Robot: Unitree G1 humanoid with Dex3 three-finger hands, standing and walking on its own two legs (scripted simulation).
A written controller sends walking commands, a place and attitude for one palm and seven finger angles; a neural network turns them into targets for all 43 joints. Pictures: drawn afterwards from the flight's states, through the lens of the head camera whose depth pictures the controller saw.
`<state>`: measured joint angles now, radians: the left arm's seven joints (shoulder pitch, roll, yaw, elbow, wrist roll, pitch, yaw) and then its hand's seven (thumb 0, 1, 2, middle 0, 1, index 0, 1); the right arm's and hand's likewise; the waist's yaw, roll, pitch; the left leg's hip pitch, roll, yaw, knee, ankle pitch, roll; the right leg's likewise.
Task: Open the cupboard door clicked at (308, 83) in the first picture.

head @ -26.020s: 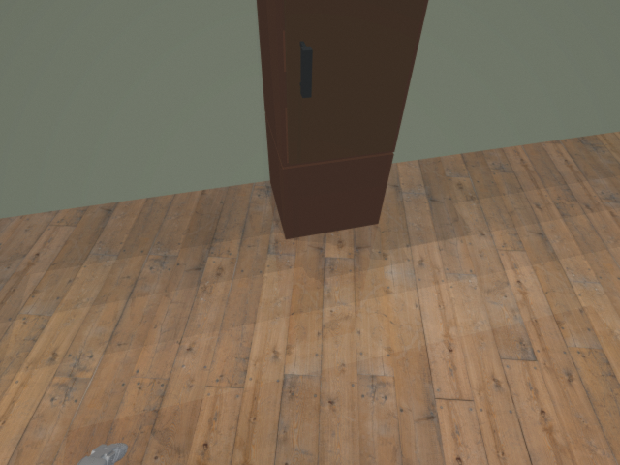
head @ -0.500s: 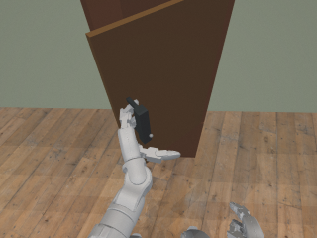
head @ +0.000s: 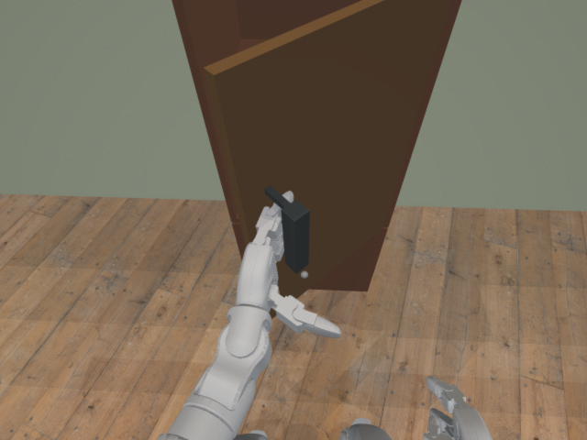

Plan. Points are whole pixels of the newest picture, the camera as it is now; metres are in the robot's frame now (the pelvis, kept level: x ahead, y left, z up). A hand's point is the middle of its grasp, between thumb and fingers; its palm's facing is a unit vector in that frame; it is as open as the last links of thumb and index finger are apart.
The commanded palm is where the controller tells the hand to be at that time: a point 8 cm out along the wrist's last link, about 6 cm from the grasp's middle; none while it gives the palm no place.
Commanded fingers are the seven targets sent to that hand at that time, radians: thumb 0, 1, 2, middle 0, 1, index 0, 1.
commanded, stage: slide the hand sideways off the handle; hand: left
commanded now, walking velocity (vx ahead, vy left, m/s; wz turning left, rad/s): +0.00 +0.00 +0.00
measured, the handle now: (285, 229) +0.39 +0.03 +0.05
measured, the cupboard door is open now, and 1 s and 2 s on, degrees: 44 44 44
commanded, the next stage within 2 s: draw the hand back to the body in 0.80 s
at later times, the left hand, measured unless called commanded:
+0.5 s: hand (275, 304) +0.28 +0.04 +0.06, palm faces -0.08 -1.00 -0.02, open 16.3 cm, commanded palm +0.25 +0.11 +0.06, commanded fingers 0.00 -0.50 0.30 -0.15 -0.30 -0.15 -0.30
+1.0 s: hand (245, 328) +0.25 +0.07 +0.06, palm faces -0.09 -1.00 -0.04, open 16.3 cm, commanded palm +0.22 +0.14 +0.07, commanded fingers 0.00 -0.50 0.30 -0.15 -0.30 -0.15 -0.30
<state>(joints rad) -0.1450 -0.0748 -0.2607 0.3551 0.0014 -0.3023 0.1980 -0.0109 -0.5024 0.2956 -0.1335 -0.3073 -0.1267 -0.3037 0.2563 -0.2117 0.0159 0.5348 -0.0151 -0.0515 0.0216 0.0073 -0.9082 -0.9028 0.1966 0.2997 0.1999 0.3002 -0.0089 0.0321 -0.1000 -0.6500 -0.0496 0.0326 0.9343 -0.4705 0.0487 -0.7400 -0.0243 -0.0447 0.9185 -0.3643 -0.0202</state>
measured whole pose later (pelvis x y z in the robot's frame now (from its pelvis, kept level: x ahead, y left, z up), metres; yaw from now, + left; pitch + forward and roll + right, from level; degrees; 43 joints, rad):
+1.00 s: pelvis +0.02 -0.03 -0.01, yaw +1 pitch +12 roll +0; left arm 0.39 0.13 -0.10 -0.18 -0.11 -0.27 -0.09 -0.01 -0.50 0.30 -0.15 -0.30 -0.15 -0.30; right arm 0.25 -0.23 0.02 0.45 0.01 -0.13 -0.04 0.01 -0.91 -0.90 0.20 0.30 0.20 0.30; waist 0.01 0.05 -0.11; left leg -0.69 -0.02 -0.02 1.02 -0.55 0.00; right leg -0.77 0.00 -0.10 1.00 -0.45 -0.06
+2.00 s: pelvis +0.04 +0.01 +0.05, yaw +0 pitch -3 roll -1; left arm 0.49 0.33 0.26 -0.41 -0.02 -0.09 0.11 0.00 0.42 0.69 -0.19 -0.30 -0.19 -0.30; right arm 0.21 -0.22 0.05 0.62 0.00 -0.15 -0.08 0.01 -0.91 -0.90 0.20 0.30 0.20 0.30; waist 0.07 0.07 0.00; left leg -0.09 -0.04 0.01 0.47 -0.33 0.05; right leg -0.16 0.00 -0.06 0.45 -0.23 0.00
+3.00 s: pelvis -0.01 +0.00 +0.05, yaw -1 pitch +0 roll -1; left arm 0.58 0.43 0.40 -0.49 -0.03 -0.18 0.12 0.01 0.89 0.89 -0.21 -0.30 -0.22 -0.30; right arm 0.17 -0.25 -0.03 0.58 0.01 -0.04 -0.09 0.01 -0.91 -0.90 0.20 0.30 0.20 0.30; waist 0.00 0.02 0.02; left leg -0.25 -0.04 0.02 0.52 -0.27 0.05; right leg -0.32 0.00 -0.04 0.46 -0.15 -0.01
